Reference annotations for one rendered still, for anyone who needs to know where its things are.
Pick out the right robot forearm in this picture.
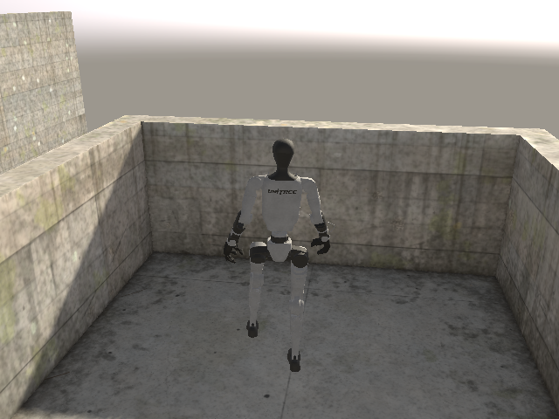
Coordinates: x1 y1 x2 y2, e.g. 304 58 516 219
314 212 330 242

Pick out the robot torso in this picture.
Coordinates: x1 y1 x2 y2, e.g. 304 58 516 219
261 172 302 262

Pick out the left robot forearm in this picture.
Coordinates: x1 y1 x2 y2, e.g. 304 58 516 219
226 210 246 246

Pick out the robot right hand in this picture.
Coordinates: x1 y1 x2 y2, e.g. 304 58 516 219
311 238 331 255

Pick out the right robot upper arm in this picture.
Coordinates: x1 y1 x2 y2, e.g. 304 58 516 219
300 177 324 224

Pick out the robot left hand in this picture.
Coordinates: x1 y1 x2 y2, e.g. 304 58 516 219
224 242 244 264

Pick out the robot right foot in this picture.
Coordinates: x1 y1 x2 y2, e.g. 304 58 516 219
287 348 300 372

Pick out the left robot upper arm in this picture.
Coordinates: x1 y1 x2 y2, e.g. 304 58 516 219
238 175 265 224

